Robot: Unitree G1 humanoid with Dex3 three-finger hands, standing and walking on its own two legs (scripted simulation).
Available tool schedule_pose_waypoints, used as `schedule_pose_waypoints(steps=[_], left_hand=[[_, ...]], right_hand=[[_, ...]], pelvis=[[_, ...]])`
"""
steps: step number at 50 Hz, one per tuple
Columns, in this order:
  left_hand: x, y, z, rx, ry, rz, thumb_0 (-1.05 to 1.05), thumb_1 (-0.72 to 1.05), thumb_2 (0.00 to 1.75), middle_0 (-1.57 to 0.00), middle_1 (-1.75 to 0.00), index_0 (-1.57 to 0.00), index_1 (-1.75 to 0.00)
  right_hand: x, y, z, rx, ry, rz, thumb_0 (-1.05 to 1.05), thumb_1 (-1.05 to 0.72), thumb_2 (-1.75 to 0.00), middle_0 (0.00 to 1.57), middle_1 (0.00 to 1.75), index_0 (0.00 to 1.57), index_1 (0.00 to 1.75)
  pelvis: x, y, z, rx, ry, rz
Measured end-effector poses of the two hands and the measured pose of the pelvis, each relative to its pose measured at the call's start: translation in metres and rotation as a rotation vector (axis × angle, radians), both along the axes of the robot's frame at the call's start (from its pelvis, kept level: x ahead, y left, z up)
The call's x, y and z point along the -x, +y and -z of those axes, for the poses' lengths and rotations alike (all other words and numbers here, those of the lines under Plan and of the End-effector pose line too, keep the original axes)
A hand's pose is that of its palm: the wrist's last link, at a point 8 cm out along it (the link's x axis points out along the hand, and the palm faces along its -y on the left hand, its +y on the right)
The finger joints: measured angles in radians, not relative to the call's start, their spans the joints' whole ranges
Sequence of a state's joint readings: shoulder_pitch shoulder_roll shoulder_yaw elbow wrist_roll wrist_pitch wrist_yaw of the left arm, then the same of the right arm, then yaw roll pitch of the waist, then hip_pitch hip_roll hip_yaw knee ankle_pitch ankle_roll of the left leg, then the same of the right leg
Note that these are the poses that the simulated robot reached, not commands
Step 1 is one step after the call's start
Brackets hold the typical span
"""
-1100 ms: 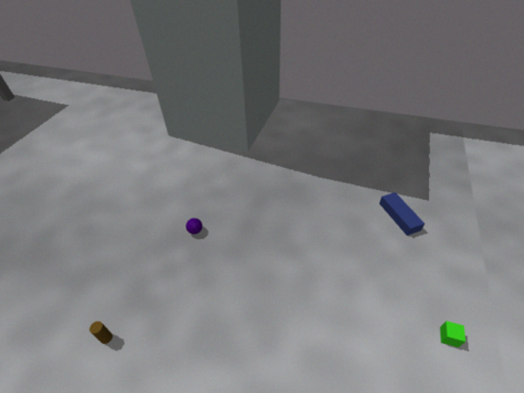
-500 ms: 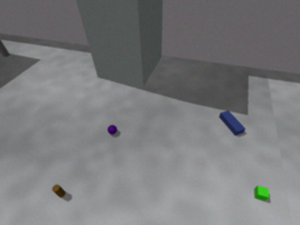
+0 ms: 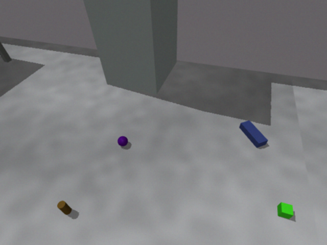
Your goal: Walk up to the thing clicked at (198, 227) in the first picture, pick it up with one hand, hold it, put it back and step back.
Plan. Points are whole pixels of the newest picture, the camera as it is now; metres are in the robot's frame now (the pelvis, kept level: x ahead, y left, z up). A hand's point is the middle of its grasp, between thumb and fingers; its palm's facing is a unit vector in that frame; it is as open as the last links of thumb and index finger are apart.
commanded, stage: stand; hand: left
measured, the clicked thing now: (122, 141) +1.05 +0.35 -0.74
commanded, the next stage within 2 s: walk up in 0.02 s
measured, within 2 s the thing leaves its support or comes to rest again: neither
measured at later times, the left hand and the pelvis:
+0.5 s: hand out of the picture +0.12 +0.36 -0.17, palm faces +0.06 -0.93 -0.36, open 7.4 cm; pelvis +0.11 +0.08 -0.02, yaw +6 degrees
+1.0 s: hand (72, 187) +0.37 +0.32 -0.13, palm faces +0.10 -0.92 -0.38, open 7.4 cm; pelvis +0.32 +0.05 -0.01, yaw +5 degrees
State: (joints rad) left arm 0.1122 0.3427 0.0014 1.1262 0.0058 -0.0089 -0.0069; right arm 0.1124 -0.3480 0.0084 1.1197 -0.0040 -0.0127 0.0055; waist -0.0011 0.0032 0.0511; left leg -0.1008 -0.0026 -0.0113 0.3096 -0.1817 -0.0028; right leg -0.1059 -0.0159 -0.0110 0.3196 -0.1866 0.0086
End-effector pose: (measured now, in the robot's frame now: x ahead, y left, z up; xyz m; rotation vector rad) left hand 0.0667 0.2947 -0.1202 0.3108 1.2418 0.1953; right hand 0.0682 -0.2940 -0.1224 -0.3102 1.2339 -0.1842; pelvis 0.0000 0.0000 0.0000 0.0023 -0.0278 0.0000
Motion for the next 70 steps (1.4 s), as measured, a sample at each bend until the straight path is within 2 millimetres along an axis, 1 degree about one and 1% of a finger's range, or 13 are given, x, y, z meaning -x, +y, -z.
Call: schedule_pose_waypoints(steps=[9, 14, 18, 22, 28, 33, 38, 43, 46, 52, 61, 65, 70], left_hand=[[0.008, 0.022, -0.001, -0.011, -0.078, -0.054, 0.0, 0.91, 0.9, -0.2, -0.3, -0.2, -0.3], [0.029, 0.052, -0.002, -0.031, -0.01, -0.108, 0.0, 0.91, 0.9, -0.2, -0.3, -0.2, -0.3], [0.025, 0.087, 0.011, -0.038, 0.047, -0.131, 0.0, 0.9, 0.9, -0.2, -0.3, -0.2, -0.3], [-0.008, 0.108, 0.023, -0.038, 0.058, -0.118, 0.01, 0.91, 0.9, -0.2, -0.3, -0.2, -0.3], [-0.086, 0.112, 0.007, -0.011, -0.044, -0.065, 0.01, 0.91, 0.9, -0.2, -0.3, -0.2, -0.3], [-0.147, 0.11, -0.005, -0.009, -0.088, -0.025, 0.0, 0.91, 0.9, -0.2, -0.3, -0.2, -0.3], [-0.21, 0.099, -0.013, -0.034, -0.114, 0.001, 0.0, 0.91, 0.9, -0.2, -0.3, -0.2, -0.3], [-0.268, 0.082, -0.017, -0.071, -0.193, -0.008, 0.0, 0.91, 0.9, -0.2, -0.3, -0.2, -0.3], [-0.282, 0.072, -0.025, -0.065, -0.217, -0.042, 0.0, 0.91, 0.9, -0.2, -0.3, -0.2, -0.3], [-0.286, 0.067, -0.026, -0.048, -0.121, -0.075, 0.0, 0.91, 0.9, -0.2, -0.3, -0.2, -0.3], [-0.314, 0.095, 0.012, 0.002, -0.048, -0.119, 0.0, 0.9, 0.9, -0.2, -0.3, -0.2, -0.3], [-0.342, 0.105, 0.029, 0.021, -0.009, -0.116, 0.0, 0.91, 0.9, -0.2, -0.3, -0.2, -0.3], [-0.391, 0.11, 0.02, 0.038, -0.02, -0.064, 0.01, 0.91, 0.9, -0.2, -0.3, -0.2, -0.3]], right_hand=[[-0.011, -0.011, 0.001, 0.018, 0.022, -0.05, 0.01, -0.9, -0.9, 0.21, 0.3, 0.2, 0.3], [-0.053, -0.001, -0.009, 0.041, 0.001, -0.102, 0.01, -0.9, -0.9, 0.2, 0.3, 0.2, 0.3], [-0.093, 0.017, -0.014, 0.07, -0.057, -0.132, 0.01, -0.9, -0.9, 0.2, 0.3, 0.2, 0.3], [-0.114, 0.036, -0.011, 0.089, -0.108, -0.109, 0.01, -0.9, -0.9, 0.2, 0.3, 0.2, 0.3], [-0.127, 0.058, -0.018, 0.054, -0.073, -0.086, 0.01, -0.9, -0.9, 0.21, 0.3, 0.2, 0.3], [-0.149, 0.06, -0.012, 0.03, -0.048, -0.079, 0.01, -0.9, -0.9, 0.21, 0.3, 0.2, 0.3], [-0.19, 0.047, 0.006, 0.008, -0.034, -0.069, 0.01, -0.9, -0.9, 0.21, 0.3, 0.2, 0.3], [-0.249, 0.034, 0.027, -0.006, -0.016, -0.091, 0.01, -0.9, -0.9, 0.21, 0.3, 0.2, 0.3], [-0.291, 0.036, 0.02, -0.016, -0.033, -0.136, 0.01, -0.9, -0.9, 0.2, 0.3, 0.2, 0.3], [-0.372, 0.039, -0.001, -0.017, -0.129, -0.172, 0.01, -0.9, -0.9, 0.2, 0.3, 0.2, 0.3], [-0.46, 0.064, -0.013, 0.053, -0.128, -0.236, 0.01, -0.9, -0.9, 0.2, 0.3, 0.2, 0.3], [-0.49, 0.081, -0.018, 0.071, -0.188, -0.229, 0.01, -0.9, -0.9, 0.2, 0.3, 0.2, 0.3], [-0.503, 0.089, -0.035, 0.067, -0.213, -0.177, 0.01, -0.9, -0.9, 0.21, 0.3, 0.2, 0.3]], pelvis=[[-0.017, 0.004, 0.01, 0.014, 0.01, -0.05], [-0.039, 0.024, 0.009, 0.03, -0.001, -0.07], [-0.066, 0.048, 0.02, 0.028, -0.009, -0.099], [-0.09, 0.069, 0.029, -0.008, -0.022, -0.097], [-0.132, 0.078, 0.014, -0.013, -0.027, -0.105], [-0.172, 0.078, 0.012, -0.027, -0.027, -0.103], [-0.221, 0.069, 0.019, -0.04, -0.015, -0.095], [-0.269, 0.051, 0.029, -0.001, -0.021, -0.114], [-0.291, 0.047, 0.021, -0.031, -0.027, -0.108], [-0.335, 0.05, 0.009, -0.014, -0.019, -0.096], [-0.405, 0.074, 0.025, 0.032, -0.009, -0.126], [-0.431, 0.088, 0.03, 0.004, -0.018, -0.117], [-0.462, 0.093, 0.017, 0.007, -0.024, -0.106]])
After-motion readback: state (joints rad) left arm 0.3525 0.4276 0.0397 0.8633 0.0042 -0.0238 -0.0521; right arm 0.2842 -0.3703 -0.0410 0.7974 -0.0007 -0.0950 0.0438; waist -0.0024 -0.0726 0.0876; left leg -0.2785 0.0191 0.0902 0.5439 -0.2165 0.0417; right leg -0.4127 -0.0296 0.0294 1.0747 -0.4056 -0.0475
